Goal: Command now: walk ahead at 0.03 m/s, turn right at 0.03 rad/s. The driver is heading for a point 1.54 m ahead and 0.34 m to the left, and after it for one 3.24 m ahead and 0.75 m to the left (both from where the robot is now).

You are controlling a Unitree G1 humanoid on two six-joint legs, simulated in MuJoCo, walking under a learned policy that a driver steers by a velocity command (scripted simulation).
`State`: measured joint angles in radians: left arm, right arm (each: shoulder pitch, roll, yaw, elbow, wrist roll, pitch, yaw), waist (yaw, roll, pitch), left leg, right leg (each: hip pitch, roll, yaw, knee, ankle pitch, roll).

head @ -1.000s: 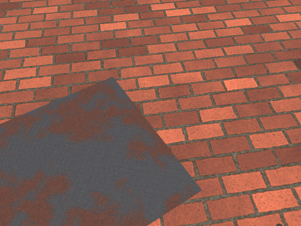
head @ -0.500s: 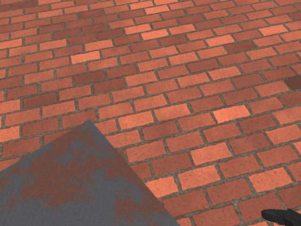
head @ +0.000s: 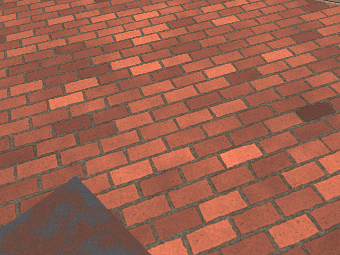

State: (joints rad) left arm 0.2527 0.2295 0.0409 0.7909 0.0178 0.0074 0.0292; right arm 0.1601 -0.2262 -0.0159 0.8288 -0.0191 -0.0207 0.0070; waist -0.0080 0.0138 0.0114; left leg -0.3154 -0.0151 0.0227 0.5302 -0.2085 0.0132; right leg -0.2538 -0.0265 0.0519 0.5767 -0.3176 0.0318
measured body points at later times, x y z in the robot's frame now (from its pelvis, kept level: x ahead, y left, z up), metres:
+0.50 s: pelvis +0.03 -0.01 +0.00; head +0.04 -0.01 +0.45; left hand +0.10 +0.25 -0.13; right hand +0.13 -0.26 -0.14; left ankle +0.05 +0.11 -0.73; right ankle +0.00 -0.14 -0.73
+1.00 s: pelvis +0.04 -0.01 +0.00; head +0.03 -0.01 +0.45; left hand +0.03 +0.24 -0.15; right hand +0.07 -0.26 -0.15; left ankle +0.04 +0.11 -0.73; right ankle -0.01 -0.14 -0.73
